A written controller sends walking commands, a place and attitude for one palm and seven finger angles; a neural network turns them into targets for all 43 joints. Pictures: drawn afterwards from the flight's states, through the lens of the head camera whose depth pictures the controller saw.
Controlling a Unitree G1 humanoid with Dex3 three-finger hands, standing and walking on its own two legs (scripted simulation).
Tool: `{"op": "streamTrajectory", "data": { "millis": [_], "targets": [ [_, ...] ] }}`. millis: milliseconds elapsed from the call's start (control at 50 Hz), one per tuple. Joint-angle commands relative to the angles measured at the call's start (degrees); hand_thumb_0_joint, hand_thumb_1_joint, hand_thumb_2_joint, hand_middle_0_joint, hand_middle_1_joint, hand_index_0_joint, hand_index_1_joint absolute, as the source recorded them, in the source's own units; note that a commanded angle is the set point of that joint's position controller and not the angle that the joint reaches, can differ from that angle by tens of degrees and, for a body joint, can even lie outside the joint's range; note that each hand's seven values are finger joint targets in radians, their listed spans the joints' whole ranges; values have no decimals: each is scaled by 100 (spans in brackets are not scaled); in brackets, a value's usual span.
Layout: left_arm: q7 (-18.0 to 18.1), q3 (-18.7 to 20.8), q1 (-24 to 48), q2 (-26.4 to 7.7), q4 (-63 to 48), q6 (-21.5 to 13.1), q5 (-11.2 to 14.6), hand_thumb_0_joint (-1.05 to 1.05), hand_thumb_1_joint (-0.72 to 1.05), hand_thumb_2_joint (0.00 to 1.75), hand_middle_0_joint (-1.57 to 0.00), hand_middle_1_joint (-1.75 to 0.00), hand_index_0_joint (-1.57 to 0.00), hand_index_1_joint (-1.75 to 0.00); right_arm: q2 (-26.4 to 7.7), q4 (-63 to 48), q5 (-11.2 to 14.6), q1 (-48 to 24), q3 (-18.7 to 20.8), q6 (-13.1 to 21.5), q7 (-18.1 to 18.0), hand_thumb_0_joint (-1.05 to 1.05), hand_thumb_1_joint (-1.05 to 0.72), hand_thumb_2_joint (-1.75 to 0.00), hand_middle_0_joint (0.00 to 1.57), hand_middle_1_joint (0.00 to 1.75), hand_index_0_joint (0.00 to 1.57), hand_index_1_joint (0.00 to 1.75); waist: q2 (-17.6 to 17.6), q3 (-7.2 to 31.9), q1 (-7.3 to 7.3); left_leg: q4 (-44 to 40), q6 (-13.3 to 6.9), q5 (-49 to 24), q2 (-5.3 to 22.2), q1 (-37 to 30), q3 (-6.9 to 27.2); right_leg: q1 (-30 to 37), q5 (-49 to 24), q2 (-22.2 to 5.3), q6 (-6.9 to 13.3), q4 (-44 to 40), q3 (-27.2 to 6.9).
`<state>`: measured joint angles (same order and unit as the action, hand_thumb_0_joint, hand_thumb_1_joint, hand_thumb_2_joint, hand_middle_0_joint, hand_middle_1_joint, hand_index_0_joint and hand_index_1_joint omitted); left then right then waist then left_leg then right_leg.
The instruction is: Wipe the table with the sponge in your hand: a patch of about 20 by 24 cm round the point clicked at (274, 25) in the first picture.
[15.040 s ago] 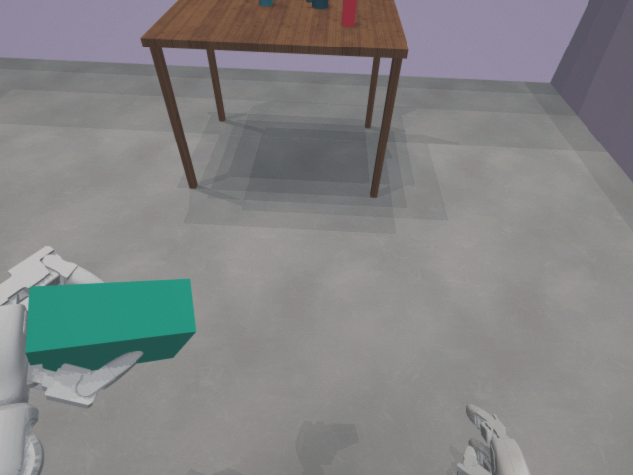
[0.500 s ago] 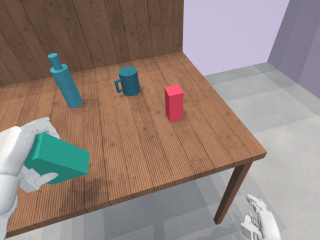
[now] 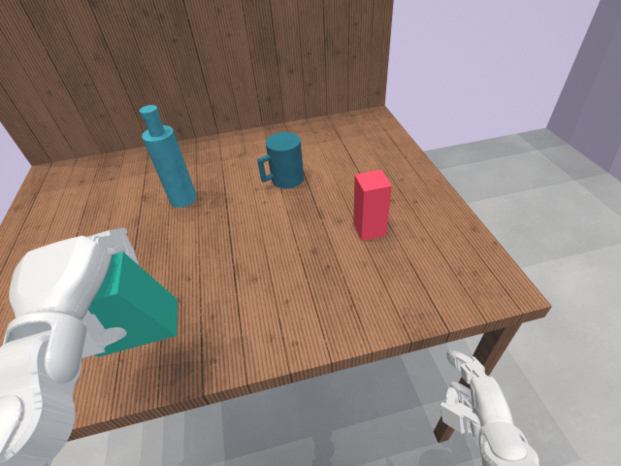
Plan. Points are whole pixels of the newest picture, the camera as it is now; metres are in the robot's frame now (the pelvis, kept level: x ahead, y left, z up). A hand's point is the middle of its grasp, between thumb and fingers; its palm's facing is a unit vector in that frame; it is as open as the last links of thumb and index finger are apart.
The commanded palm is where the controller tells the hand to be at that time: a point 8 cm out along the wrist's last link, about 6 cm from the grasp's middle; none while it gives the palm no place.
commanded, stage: turn the palm down, sponge in hand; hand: left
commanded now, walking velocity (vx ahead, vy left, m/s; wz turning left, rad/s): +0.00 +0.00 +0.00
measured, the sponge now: (120, 315) +0.23 +0.29 +0.09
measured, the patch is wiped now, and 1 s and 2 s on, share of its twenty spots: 0.00 0.00 0.00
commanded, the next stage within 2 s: move the sponge above the wiping area in 0.56 s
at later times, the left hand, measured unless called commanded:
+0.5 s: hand (111, 305) +0.22 +0.27 +0.14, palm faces +0.10 -0.05 -0.99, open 9.3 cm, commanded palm +0.18 +0.26 +0.20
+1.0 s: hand (119, 304) +0.23 +0.27 +0.13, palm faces +0.08 -0.05 -1.00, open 9.3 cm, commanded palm +0.20 +0.26 +0.19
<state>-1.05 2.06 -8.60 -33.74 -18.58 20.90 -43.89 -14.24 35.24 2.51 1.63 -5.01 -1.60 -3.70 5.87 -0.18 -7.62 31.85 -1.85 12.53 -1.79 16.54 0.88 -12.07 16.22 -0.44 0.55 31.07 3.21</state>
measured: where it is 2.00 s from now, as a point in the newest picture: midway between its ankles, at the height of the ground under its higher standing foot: outside the picture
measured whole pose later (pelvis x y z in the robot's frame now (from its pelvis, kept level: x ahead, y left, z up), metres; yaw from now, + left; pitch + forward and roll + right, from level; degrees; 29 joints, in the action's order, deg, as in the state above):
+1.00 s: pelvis +0.00 -0.02 +0.00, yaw -1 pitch -4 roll +0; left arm -1.5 -0.8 -6.7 -31.3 -11.3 20.1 -49.7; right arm -15.3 38.5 2.1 0.4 -3.2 -0.1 -3.5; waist 6.8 -0.7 -7.6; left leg 27.8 -0.4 10.5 -0.4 13.1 0.7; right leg -9.5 14.5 1.0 2.0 28.1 2.7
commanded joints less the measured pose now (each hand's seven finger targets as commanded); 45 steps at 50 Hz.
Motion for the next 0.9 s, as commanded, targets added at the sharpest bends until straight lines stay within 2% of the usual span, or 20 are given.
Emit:
{"op": "streamTrajectory", "data": {
  "millis": [0,140,160,220,240,260,420,440,460,520,540,580,640,660,740,760,800,840,860,880],
  "targets": [
    [180,729,1234,-1235,-976,-31,-427,0,10,130,-120,-160,-120,-160,-565,-952,-10,-1260,261,330,21,0,-90,-90,20,30,20,30,131,1072,-19,-784,64,-402,237,-642,597,-2,-474,64,267,-507,-230],
    [200,796,1587,-1350,-891,90,-812,0,10,130,-120,-160,-120,-160,-507,-885,-9,-1700,225,376,86,0,-90,-90,20,30,20,30,207,1057,-139,-862,41,-324,138,-700,615,135,-406,153,380,-612,-540],
    [197,590,1499,-1110,-761,90,-756,0,10,130,-120,-160,-120,-160,-517,-839,-15,-1500,263,378,80,0,-90,-90,20,30,20,30,8,1139,-80,-778,29,-477,152,-735,532,110,-439,87,322,-611,-367],
    [161,697,1475,-1264,-678,78,-669,0,10,130,-120,-160,-120,-160,-558,-808,-35,-1490,267,364,69,0,-90,-90,20,30,20,30,-155,1041,-101,-783,31,-517,116,-796,494,45,-437,40,283,-769,-411],
    [148,807,1482,-1304,-725,117,-694,0,10,130,-120,-160,-120,-160,-514,-836,-7,-1758,239,417,60,0,-90,-90,20,30,20,30,-94,947,-125,-777,29,-412,75,-788,497,54,-348,110,355,-814,-628],
    [133,550,1435,-1050,-655,101,-670,0,10,130,-120,-160,-120,-160,-519,-803,-5,-1564,265,413,56,0,-90,-90,20,30,20,30,-140,994,-45,-729,21,-464,105,-772,419,41,-347,46,291,-788,-445],
    [145,712,1544,-1287,-686,-67,-716,0,10,130,-120,-160,-120,-160,-546,-778,-55,-1532,298,461,14,0,-90,-90,20,30,20,30,-161,1054,-97,-694,8,-530,31,-920,371,26,-338,1,280,-929,-574],
    [149,799,1588,-1323,-690,-19,-744,0,10,130,-120,-160,-120,-160,-510,-779,-28,-1773,265,494,14,0,-90,-90,20,30,20,30,-54,867,-105,-722,23,-395,16,-891,415,-34,-198,71,353,-988,-776],
    [157,584,1557,-1086,-612,-38,-706,0,10,130,-120,-160,-120,-160,-505,-761,-24,-1586,288,496,19,0,-90,-90,20,30,20,30,-164,884,-44,-690,20,-396,42,-838,341,-21,-165,8,290,-957,-593],
    [185,677,1620,-1235,-597,-56,-722,0,10,130,-120,-160,-120,-160,-554,-742,-52,-1562,316,463,8,0,-90,-90,20,30,20,30,-152,966,-86,-686,20,-510,15,-919,338,-16,-290,-7,283,-984,-631],
    [195,788,1648,-1306,-650,-7,-746,0,10,130,-120,-160,-120,-160,-519,-781,-22,-1793,281,511,14,0,-90,-90,20,30,20,30,-47,888,-123,-708,33,-424,-5,-915,390,-23,-180,57,362,-1015,-835],
    [178,635,1558,-1155,-529,-17,-694,0,10,130,-120,-160,-120,-160,-545,-750,-37,-1581,310,501,11,0,-90,-90,20,30,20,30,-272,959,-77,-664,23,-526,17,-907,322,-14,-285,-9,277,-1000,-654],
    [170,695,1645,-1235,-642,23,-741,0,10,130,-120,-160,-120,-160,-523,-782,-18,-1817,287,510,14,0,-90,-90,20,30,20,30,7,808,-99,-733,39,-408,-6,-902,370,-45,-176,48,356,-1041,-847],
    [161,445,1651,-974,-457,26,-718,0,10,130,-120,-160,-120,-160,-525,-751,-14,-1610,308,507,2,0,-90,-90,20,30,20,30,-147,814,-19,-706,23,-421,21,-845,306,-45,-184,1,295,-998,-675],
    [158,789,1733,-1368,-367,15,-800,0,10,130,-120,-160,-120,-160,-566,-744,-14,-1753,310,500,-23,0,-90,-90,20,30,20,30,-132,879,-102,-726,28,-414,-17,-911,340,-15,-164,55,351,-1055,-859],
    [154,534,1678,-1076,-428,-39,-768,0,10,130,-120,-160,-120,-160,-543,-758,-15,-1607,331,508,-23,0,-90,-90,20,30,20,30,-115,981,-41,-684,9,-485,5,-918,277,30,-235,-5,293,-995,-683],
    [160,613,1577,-1152,-288,-89,-730,0,10,130,-120,-160,-120,-160,-563,-735,-34,-1507,354,502,-28,0,-90,-90,20,30,20,30,-264,892,-51,-691,0,-553,14,-914,287,-3,-320,-2,268,-1030,-661],
    [184,877,1574,-1375,-341,-86,-782,0,10,130,-120,-160,-120,-160,-566,-728,-28,-1711,332,516,-18,0,-90,-90,20,30,20,30,-65,874,-115,-708,27,-522,-7,-943,346,-2,-281,52,355,-1057,-847],
    [193,580,1572,-1031,-399,-129,-733,0,10,130,-120,-160,-120,-160,-539,-754,-22,-1555,347,530,-6,0,-90,-90,20,30,20,30,-129,994,-45,-665,8,-621,24,-937,277,51,-407,-10,292,-970,-642],
    [211,761,1521,-1221,-262,-140,-738,0,10,130,-120,-160,-120,-160,-581,-706,-40,-1467,367,518,-8,0,-90,-90,20,30,20,30,-222,1017,-70,-675,19,-673,24,-943,298,40,-471,0,286,-994,-638]
  ]
}}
